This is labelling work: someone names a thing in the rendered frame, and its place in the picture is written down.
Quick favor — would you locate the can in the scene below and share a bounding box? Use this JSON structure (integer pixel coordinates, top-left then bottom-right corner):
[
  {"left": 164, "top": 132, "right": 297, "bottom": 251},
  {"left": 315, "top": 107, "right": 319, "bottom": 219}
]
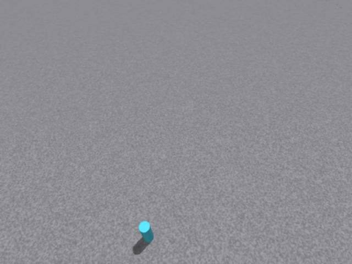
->
[{"left": 139, "top": 221, "right": 154, "bottom": 243}]

